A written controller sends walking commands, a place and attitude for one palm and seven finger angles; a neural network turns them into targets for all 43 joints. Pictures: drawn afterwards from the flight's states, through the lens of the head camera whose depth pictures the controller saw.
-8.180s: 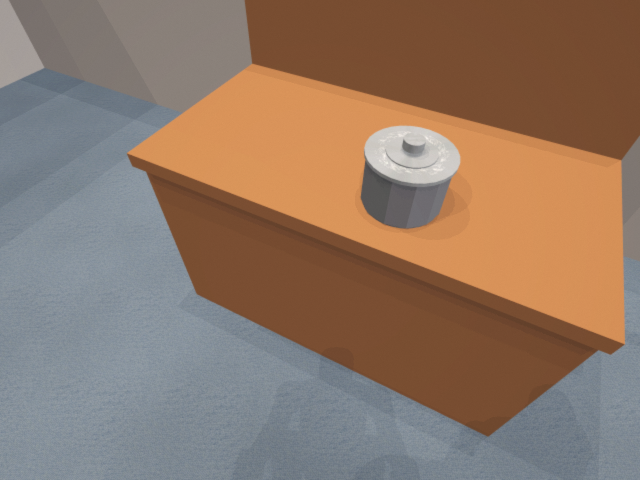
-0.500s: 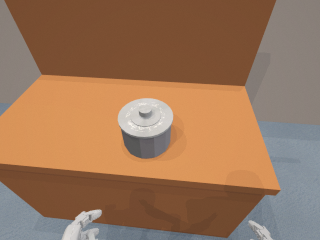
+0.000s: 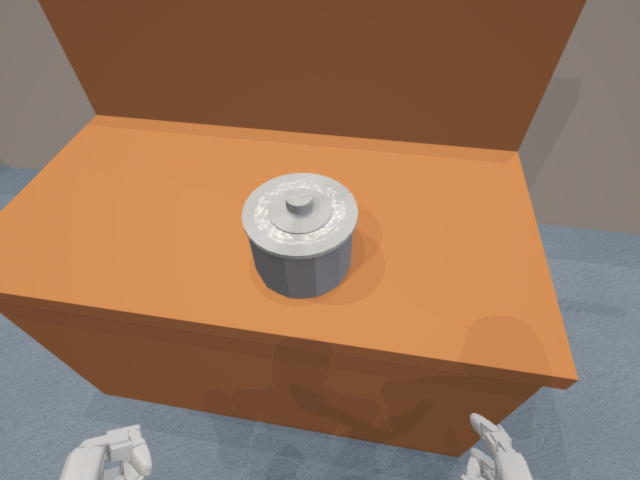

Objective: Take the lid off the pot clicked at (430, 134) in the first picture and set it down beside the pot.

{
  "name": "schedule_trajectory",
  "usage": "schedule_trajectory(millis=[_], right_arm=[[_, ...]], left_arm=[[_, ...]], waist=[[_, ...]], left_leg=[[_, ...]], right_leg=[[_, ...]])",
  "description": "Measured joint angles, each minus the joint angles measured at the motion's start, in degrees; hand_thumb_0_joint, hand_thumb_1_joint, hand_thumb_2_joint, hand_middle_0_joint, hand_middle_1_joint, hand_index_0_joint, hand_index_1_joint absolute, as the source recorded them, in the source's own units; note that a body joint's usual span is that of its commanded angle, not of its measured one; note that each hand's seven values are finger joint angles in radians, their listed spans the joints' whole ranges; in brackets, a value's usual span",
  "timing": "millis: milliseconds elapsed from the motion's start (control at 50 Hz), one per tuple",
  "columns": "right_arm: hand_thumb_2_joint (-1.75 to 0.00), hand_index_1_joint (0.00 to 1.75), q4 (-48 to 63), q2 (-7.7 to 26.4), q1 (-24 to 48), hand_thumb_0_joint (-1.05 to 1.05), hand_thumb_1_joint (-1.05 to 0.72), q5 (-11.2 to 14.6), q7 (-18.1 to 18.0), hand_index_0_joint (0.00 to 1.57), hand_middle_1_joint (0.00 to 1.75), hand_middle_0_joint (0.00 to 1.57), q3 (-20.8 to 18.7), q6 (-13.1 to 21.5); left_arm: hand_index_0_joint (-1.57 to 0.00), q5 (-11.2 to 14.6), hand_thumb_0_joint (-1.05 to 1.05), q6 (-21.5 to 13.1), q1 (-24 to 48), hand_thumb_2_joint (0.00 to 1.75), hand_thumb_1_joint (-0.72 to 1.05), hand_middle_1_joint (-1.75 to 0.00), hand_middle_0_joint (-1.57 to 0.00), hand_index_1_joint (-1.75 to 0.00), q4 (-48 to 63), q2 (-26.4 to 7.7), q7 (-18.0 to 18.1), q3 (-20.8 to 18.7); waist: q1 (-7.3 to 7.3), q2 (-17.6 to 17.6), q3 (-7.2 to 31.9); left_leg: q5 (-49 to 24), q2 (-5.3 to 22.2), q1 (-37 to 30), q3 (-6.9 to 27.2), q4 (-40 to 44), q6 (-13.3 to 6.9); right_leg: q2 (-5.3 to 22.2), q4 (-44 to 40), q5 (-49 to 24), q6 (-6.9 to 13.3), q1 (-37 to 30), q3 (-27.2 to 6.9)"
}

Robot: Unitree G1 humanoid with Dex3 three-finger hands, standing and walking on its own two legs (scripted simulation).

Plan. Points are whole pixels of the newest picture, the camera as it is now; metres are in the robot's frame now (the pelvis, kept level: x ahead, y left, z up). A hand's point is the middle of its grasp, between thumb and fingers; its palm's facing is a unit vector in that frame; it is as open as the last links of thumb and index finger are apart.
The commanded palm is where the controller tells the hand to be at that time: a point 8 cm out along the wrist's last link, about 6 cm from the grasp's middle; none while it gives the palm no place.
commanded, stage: raise the hand higher, near the body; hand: left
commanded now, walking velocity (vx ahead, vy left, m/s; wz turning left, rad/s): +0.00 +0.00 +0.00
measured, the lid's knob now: (299, 200) +0.50 +0.08 +0.06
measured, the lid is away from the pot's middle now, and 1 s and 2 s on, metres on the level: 0.00 0.00 0.00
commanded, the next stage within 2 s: reach forward and open the fingers in 0.74 s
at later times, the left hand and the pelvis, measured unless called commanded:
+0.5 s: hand (107, 425) +0.16 +0.24 +0.05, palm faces +0.25 -0.88 -0.40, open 3.1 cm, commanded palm +0.11 +0.28 +0.08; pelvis +0.01 +0.01 +0.01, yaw +0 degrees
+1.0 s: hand (67, 372) +0.19 +0.27 +0.11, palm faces +0.11 -0.28 -0.95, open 3.0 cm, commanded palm +0.16 +0.28 +0.15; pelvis +0.01 +0.02 +0.01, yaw -3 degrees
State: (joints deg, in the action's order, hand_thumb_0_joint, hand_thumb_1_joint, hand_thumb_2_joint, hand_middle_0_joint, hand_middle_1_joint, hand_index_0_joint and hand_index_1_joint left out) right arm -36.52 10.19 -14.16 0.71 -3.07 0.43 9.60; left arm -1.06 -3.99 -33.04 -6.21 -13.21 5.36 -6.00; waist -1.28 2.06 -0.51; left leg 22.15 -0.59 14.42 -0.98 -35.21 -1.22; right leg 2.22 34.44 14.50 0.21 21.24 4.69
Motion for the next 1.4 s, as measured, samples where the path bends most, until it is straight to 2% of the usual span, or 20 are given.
schedule_trajectory(millis=[240, 420, 860, 940, 980, 1020, 1060, 1100, 1180, 1280, 1400], right_arm=[[-0.9, 0.3, -0.2, 1.1, 2.6, 0.02, -0.91, 0.1, -0.4, 0.2, 0.3, 0.21, -1.4, 2.3], [-0.9, 0.3, 0.8, 1.4, 2.6, 0.01, -0.91, 0.1, -0.3, 0.2, 0.3, 0.2, -1.8, 2.1], [-0.9, 0.29, 0.8, 0.9, 2.5, 0.02, -0.91, -0.4, 0.9, 0.19, 0.3, 0.21, -0.5, 1.7], [-0.9, 0.29, 3.6, 2.7, 3.3, 0.02, -0.91, -1.3, 2.5, 0.19, 0.3, 0.2, 0.5, -3.9], [-0.9, 0.31, 5.8, 3.6, 3.6, 0.02, -0.91, -1.1, 3.5, 0.21, 0.3, 0.21, 0.7, -6.3], [-0.9, 0.32, 7.2, 4.5, 4.4, 0.02, -0.91, -0.9, 4.0, 0.24, 0.3, 0.21, 1.0, -9.0], [-0.9, 0.33, 7.5, 5.3, 5.3, 0.02, -0.91, -0.3, 4.2, 0.25, 0.3, 0.21, 1.2, -11.1], [-0.9, 0.35, 7.6, 5.8, 5.8, 0.02, -0.91, 0.2, 4.2, 0.28, 0.3, 0.2, 1.4, -12.0], [-0.9, 0.35, 7.1, 6.3, 6.1, 0.01, -0.91, 0.8, 3.6, 0.29, 0.3, 0.2, 1.4, -12.8], [-0.9, 0.33, 5.8, 6.8, 5.9, 0.01, -0.91, 0.8, 2.1, 0.25, 0.3, 0.2, 0.6, -13.1], [-0.9, 0.31, 4.8, 6.8, 5.0, 0.01, -0.91, 0.8, 1.6, 0.22, 0.3, 0.2, -0.1, -13.1]], left_arm=[[-1.29, 0.1, 0.02, -0.5, -2.6, 0.89, 0.9, -1.49, -1.29, -1.5, 10.2, -0.1, 0.1, -0.5], [-1.3, 0.1, 0.02, -1.5, -4.0, 0.89, 0.9, -1.5, -1.29, -1.5, 17.7, -1.0, 0.0, -1.3], [-1.3, 0.6, 0.02, -4.2, -1.0, 0.89, 0.9, -1.5, -1.3, -1.5, 28.6, -4.0, 0.1, -6.3], [-1.29, -23.3, 0.02, 2.0, 0.7, 0.9, 0.88, -1.48, -1.29, -1.49, 31.5, -9.5, 3.3, -4.4], [-1.29, -33.2, 0.02, 5.1, 0.3, 0.9, 0.86, -1.45, -1.28, -1.46, 32.4, -12.5, 3.6, -3.3], [-1.27, -40.4, 0.01, 7.3, 0.5, 0.92, 0.82, -1.42, -1.27, -1.42, 32.0, -15.8, 2.7, -2.4], [-1.26, -44.3, 0.01, 8.3, 1.4, 0.94, 0.78, -1.37, -1.26, -1.37, 30.6, -18.7, 0.5, -1.8], [-1.24, -45.3, 0.01, 8.3, 2.4, 0.96, 0.73, -1.31, -1.24, -1.31, 29.0, -20.8, -2.4, -1.6], [-1.2, -43.4, 0.01, 6.9, 3.3, 1.03, 0.62, -1.18, -1.2, -1.19, 27.2, -23.3, -8.9, -1.6], [-1.15, -41.9, 0.01, 3.1, 8.4, 1.11, 0.47, -1.01, -1.15, -1.02, 24.1, -25.7, -16.2, -1.2], [-1.08, -41.1, 0.01, -1.3, 15.1, 1.18, 0.29, -0.8, -1.08, -0.81, 21.0, -25.8, -18.8, -1.7]], waist=[[-0.87, 0.7, 0.2], [-1.83, 0.4, -0.4], [-2.35, 1.4, -1.0], [-3.75, 1.6, 0.2], [-4.0, 1.9, 0.6], [-3.96, 2.3, 0.8], [-3.76, 2.9, 0.9], [-3.21, 3.6, 1.1], [-2.38, 5.0, 1.8], [-2.73, 5.6, 0.8], [-3.0, 5.3, -0.3]], left_leg=[[0.0, -0.5, -2.4, -0.1, 1.5, -0.5], [-0.6, -0.5, -5.6, 0.0, 3.9, -0.7], [-2.0, -0.7, -9.5, -0.4, 7.6, -1.2], [-1.6, -0.6, -6.4, -1.5, 6.0, -1.1], [-1.4, -0.4, -5.1, -2.4, 5.4, -1.0], [-1.4, -0.3, -4.5, -3.0, 5.3, -1.0], [-1.6, -0.1, -4.4, -3.2, 5.5, -1.1], [-1.9, -0.1, -4.6, -3.0, 6.0, -1.1], [-2.9, -0.2, -5.0, -2.2, 7.3, -1.1], [-4.3, -0.6, -5.1, -0.9, 8.4, -1.1], [-5.9, -1.1, -4.9, 0.0, 9.8, -1.0]], right_leg=[[0.4, -1.0, 0.3, -0.7, -2.3, -0.2], [0.3, -3.9, -0.6, -1.0, -5.7, 0.0], [0.2, -7.8, -2.3, -1.5, -9.6, -0.5], [0.1, -5.8, -2.0, -0.9, -5.9, -1.5], [-0.2, -5.0, -2.0, -0.7, -4.1, -2.4], [-0.5, -4.8, -2.3, -0.8, -3.2, -3.0], [-0.6, -5.0, -2.6, -0.9, -3.0, -3.2], [-0.6, -5.7, -2.9, -1.0, -3.4, -3.0], [-0.4, -7.4, -3.7, -1.1, -4.4, -2.2], [0.1, -9.1, -4.9, -1.1, -5.3, -0.9], [0.5, -10.8, -6.3, -0.9, -5.7, -0.1]])
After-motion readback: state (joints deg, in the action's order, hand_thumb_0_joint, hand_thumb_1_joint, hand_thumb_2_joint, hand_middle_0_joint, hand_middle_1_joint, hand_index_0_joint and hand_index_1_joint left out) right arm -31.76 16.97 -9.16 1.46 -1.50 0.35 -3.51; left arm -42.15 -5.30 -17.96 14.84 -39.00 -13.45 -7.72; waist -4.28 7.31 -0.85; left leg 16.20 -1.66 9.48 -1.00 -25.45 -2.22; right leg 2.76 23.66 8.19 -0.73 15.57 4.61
